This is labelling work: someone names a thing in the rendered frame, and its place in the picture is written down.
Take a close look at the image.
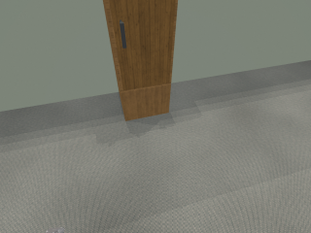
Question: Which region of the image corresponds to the handle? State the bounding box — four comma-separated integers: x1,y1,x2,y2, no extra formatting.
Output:
120,19,126,49

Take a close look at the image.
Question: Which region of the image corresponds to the cupboard door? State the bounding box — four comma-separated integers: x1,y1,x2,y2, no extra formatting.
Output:
109,0,176,91

